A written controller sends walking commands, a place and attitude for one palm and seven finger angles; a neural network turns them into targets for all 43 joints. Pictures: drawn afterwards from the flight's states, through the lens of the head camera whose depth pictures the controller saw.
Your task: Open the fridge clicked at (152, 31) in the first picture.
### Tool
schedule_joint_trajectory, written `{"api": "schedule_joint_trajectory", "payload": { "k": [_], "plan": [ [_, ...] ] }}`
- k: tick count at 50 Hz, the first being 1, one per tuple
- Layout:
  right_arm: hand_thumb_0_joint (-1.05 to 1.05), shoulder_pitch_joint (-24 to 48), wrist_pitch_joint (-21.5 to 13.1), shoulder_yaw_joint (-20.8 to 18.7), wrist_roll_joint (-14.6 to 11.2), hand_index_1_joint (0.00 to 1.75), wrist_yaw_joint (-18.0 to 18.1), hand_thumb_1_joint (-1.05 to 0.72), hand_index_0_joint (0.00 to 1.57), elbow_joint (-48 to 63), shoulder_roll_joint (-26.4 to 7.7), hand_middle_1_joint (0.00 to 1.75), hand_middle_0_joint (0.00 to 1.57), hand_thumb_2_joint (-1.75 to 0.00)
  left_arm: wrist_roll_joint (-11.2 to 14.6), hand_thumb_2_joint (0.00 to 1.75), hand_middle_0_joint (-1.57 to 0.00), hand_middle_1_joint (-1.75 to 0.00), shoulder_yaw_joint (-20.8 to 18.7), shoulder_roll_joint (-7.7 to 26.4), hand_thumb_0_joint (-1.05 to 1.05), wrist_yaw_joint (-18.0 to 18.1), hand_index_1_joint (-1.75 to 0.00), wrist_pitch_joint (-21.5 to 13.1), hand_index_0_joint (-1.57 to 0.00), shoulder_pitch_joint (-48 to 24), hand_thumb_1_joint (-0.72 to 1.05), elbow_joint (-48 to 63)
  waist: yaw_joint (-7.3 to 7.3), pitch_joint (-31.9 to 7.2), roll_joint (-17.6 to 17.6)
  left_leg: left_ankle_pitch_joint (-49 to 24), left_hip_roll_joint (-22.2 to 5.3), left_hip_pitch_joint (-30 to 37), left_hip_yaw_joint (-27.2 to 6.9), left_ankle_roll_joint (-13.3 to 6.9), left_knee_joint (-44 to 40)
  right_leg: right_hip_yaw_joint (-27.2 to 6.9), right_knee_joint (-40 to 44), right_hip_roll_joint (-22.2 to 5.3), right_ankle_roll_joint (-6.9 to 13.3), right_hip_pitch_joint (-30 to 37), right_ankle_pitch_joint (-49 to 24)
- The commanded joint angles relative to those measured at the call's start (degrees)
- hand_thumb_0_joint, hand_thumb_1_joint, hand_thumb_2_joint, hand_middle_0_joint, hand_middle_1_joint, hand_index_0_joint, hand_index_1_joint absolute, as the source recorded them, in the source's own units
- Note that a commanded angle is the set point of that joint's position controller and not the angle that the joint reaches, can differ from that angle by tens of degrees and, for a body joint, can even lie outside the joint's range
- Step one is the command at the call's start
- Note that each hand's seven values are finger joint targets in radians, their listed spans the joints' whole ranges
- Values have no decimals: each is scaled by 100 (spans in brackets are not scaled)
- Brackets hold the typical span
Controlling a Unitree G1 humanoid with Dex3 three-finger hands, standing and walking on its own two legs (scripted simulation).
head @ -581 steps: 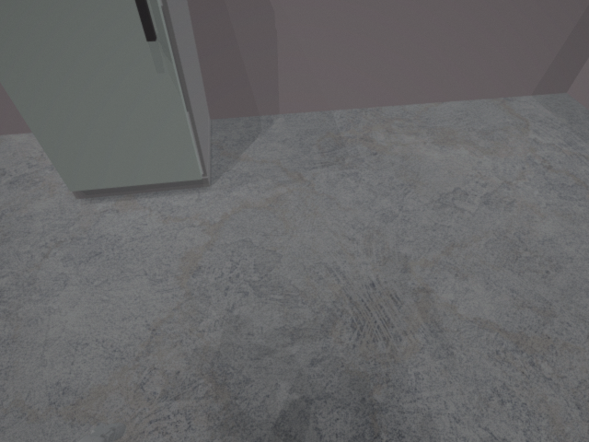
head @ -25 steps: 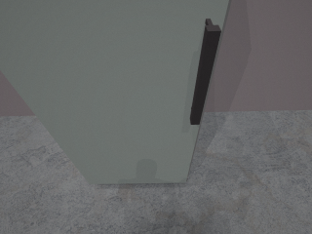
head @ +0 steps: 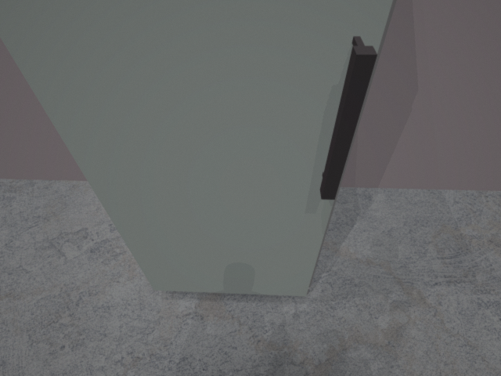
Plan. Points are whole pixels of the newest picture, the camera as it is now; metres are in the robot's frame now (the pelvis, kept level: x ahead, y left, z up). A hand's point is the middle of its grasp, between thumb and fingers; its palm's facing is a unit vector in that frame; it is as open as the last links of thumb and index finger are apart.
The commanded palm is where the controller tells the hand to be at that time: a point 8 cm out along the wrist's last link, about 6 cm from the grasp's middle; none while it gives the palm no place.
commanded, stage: come to a stop and stand still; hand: right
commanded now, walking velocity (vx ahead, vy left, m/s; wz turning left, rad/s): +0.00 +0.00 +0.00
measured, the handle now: (340, 129) +0.50 -0.13 +0.14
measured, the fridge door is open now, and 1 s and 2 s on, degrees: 0 0 0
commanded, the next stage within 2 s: look again from close up in 0.52 s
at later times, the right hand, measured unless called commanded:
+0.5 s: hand out of the picture +0.03 -0.18 -0.18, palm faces +0.00 +0.98 -0.21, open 7.4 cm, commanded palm none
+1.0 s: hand out of the picture +0.03 -0.18 -0.18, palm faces -0.02 +0.98 -0.20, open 7.4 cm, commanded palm none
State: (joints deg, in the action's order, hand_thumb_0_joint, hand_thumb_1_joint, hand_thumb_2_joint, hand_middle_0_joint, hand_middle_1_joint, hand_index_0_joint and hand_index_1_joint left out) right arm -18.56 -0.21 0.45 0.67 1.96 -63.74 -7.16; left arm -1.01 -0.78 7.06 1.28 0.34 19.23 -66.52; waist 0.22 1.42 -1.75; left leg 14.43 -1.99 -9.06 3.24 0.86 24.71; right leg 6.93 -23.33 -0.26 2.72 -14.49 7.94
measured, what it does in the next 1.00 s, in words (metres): stands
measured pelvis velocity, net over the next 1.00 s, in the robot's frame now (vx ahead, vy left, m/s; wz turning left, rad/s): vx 0.02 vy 0.00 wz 0.03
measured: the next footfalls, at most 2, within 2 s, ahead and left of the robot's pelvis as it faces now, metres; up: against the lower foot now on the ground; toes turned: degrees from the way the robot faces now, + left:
none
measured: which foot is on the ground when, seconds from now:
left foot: down 0.00-1.00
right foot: down 0.00-1.00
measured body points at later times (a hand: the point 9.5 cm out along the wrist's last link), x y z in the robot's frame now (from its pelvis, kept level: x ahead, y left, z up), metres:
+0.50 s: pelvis +0.01 -0.01 -0.01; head +0.01 -0.01 +0.44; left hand +0.02 +0.22 -0.16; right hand +0.03 -0.24 -0.16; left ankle -0.01 +0.13 -0.74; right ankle +0.06 -0.09 -0.74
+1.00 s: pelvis +0.02 +0.00 +0.00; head +0.04 -0.01 +0.45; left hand +0.05 +0.23 -0.15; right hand +0.04 -0.24 -0.16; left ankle -0.01 +0.13 -0.74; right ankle +0.06 -0.09 -0.74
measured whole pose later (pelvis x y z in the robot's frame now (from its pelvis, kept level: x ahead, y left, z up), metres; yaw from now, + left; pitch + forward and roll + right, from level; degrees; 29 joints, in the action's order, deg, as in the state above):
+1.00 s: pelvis +0.02 +0.00 +0.00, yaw +2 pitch -1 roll +0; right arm -16.7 -0.7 0.7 0.9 1.9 -61.4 -11.0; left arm -0.8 -0.2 10.1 0.6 -1.2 12.2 -63.0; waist -0.4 1.8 -1.3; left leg 17.0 -1.9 -8.6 1.5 1.1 26.1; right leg 8.4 -26.2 -0.6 2.8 -14.0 11.9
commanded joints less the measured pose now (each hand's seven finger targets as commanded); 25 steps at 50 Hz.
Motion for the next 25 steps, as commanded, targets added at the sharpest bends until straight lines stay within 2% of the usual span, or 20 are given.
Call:
{"api": "schedule_joint_trajectory", "payload": {
  "k": [1,2,3,4,5,8,10,11,13,15,17,22,25],
  "plan": [
    [0,-558,-64,-95,13,30,28,-90,20,24,-379,30,20,-90,19,90,-20,-30,-51,430,0,21,-30,-110,-20,264,90,226,-62,424,154,381,-420,-645,-466,-222,-616,-876,709,-650,-162,96,1059],
    [0,-689,-154,7,129,30,219,-90,20,15,-585,30,20,-90,17,90,-20,-30,-23,770,0,-50,-30,-165,-20,-438,90,680,-226,777,492,-330,-589,-907,-710,-330,-666,-565,-488,-611,-325,-311,584],
    [0,-320,-180,-90,67,30,164,-90,20,316,-879,30,20,-90,7,90,-20,-30,-42,474,0,-96,-30,-78,-20,-14,90,796,175,306,401,1476,-745,-1199,-936,-463,-776,-597,-520,-411,-296,-62,1256],
    [0,-141,-272,-124,58,30,134,-90,20,424,-923,30,20,-90,-50,90,-20,-30,-4,462,0,-130,-30,-97,-20,239,90,733,226,-20,517,1084,-775,-1163,-870,-526,-606,-604,-688,-377,-291,136,796],
    [0,-104,-257,-121,37,30,115,-90,20,464,-865,30,20,-90,-32,90,-20,-30,-30,469,0,-119,-30,-106,-20,391,90,767,277,-61,509,1303,-618,-1221,-714,-496,-415,-664,-513,-439,-222,166,933],
    [0,-306,-171,-92,42,30,94,-90,20,459,-534,30,20,-90,-34,90,-20,-30,-64,600,0,-70,-30,-122,-20,329,90,874,111,176,429,1084,-234,-1046,-424,-420,76,-1041,74,-643,-28,-407,1528],
    [0,-429,-156,-91,54,30,87,-90,20,469,-479,30,20,-90,-30,90,-20,-30,-63,629,0,-63,-30,-151,-20,212,90,942,2,249,448,747,-174,-792,-343,-382,228,-1160,323,-711,35,-657,1665],
    [0,-464,-153,-85,54,30,85,-90,20,465,-459,30,20,-90,-25,90,-20,-30,-68,650,0,-59,-30,-156,-20,176,90,963,-24,274,274,651,-182,-763,-350,-370,223,-1166,354,-722,47,-663,1672],
    [0,-452,-138,-83,57,30,83,-90,20,493,-454,30,20,-90,-16,90,-20,-30,-83,679,0,-60,-30,-155,-20,146,90,965,-23,357,87,654,-199,-832,-402,-350,162,-1114,417,-721,40,-610,1721],
    [0,-452,-164,-88,58,30,83,-90,20,537,-500,30,20,-90,-12,90,-20,-30,-69,666,0,-62,-30,-190,-20,115,90,934,-32,270,68,322,-244,-740,-468,-347,127,-1040,372,-691,42,-469,1319],
    [0,-390,-153,-87,53,30,85,-90,20,565,-558,30,20,-90,-5,90,-20,-30,-69,707,0,-61,-30,-185,-20,118,90,890,11,352,-77,386,-280,-849,-507,-329,30,-991,377,-669,23,-329,1250],
    [0,-359,-155,-107,51,30,70,-90,20,602,-691,30,20,-90,-2,90,-20,-30,-65,812,0,-59,-30,-227,-20,-11,90,862,0,175,141,69,-326,-737,-536,-304,-38,-877,399,-692,13,-33,862],
    [0,-316,-158,-115,59,30,58,-90,20,615,-771,30,20,-90,8,90,-20,-30,-65,890,0,-53,-30,-245,-20,-128,90,870,-14,167,115,-116,-358,-655,-547,-293,-104,-819,336,-676,10,42,586]
  ]
}}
